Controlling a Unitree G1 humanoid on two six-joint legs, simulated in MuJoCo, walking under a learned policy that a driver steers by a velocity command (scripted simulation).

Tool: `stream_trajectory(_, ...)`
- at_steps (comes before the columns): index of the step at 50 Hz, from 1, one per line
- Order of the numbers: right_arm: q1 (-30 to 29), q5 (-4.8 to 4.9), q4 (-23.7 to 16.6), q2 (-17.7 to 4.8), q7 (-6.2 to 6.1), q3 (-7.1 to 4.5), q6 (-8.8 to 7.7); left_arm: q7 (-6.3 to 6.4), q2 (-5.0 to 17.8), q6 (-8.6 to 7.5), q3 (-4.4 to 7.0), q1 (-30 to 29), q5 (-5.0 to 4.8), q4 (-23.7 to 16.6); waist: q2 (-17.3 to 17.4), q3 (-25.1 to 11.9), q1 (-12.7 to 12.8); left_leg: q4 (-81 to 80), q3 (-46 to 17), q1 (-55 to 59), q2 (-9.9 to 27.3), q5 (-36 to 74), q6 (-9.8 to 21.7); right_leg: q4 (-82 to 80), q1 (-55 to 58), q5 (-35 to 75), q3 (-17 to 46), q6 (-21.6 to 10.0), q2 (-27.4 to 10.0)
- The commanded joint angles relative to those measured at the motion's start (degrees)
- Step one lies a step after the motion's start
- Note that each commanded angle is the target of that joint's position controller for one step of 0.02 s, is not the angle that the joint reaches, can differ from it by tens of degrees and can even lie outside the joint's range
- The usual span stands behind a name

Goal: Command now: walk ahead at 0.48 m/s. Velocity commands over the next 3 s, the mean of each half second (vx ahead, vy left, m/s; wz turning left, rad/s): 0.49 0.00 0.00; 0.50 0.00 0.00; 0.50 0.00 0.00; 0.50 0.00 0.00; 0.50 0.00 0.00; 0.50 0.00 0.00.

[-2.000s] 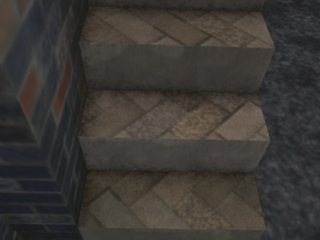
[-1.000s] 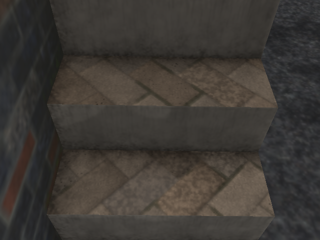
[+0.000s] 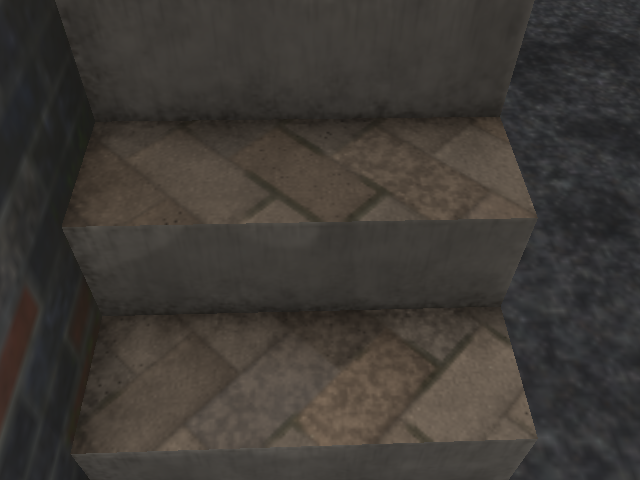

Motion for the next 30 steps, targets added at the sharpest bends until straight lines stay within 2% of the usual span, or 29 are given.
stream_trajectory(1,0.2,-0.25,-3.1,-4.9,-0.05,-0.75,-0.64,-0.05,4.8,-0.51,0.97,-0.9,0.21,-3.1,1.4,-4.3,0.5,-2.2,-7.6,2.6,8.0,18.6,2.1,-1.5,1.1,26.2,7.7,0.0,-11.0)
stream_trajectory(9,-2.0,-0.40,-3.7,-5.6,0.26,-0.86,-1.10,-0.42,4.8,-0.92,0.93,-2.7,0.33,-3.0,0.9,-3.9,0.2,-4.4,-8.3,2.9,8.4,13.6,2.3,-3.3,-1.0,17.0,8.1,-0.1,-10.7)
stream_trajectory(24,-3.1,-0.52,-3.9,-5.9,0.69,-0.48,-1.36,-0.75,5.2,-1.26,0.72,-3.0,0.49,-3.0,1.1,-4.2,0.3,-5.4,-8.6,2.8,8.3,10.8,2.1,-3.7,-2.2,13.3,8.5,0.2,-10.7)
stream_trajectory(25,-2.8,-0.31,-3.6,-6.2,0.56,-0.68,-1.34,-0.44,5.5,-1.26,0.82,-2.6,0.44,-2.9,0.3,-4.5,0.3,-5.1,-8.8,3.4,8.2,10.5,2.3,-3.4,-2.5,12.7,8.3,0.4,-10.6)
stream_trajectory(30,-3.3,-0.36,-3.6,-5.9,0.54,-0.54,-1.36,-0.39,5.4,-1.30,0.68,-2.8,0.43,-3.0,1.0,-3.7,0.3,-5.2,-8.9,2.8,8.2,10.1,2.3,-3.5,-3.1,12.1,8.5,0.4,-10.7)
Next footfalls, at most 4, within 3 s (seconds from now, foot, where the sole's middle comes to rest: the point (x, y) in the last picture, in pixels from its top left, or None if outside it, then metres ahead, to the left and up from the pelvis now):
none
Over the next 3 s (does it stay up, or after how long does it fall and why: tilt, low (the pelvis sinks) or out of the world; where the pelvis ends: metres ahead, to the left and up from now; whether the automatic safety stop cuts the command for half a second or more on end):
stays up -0.02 0.00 0.00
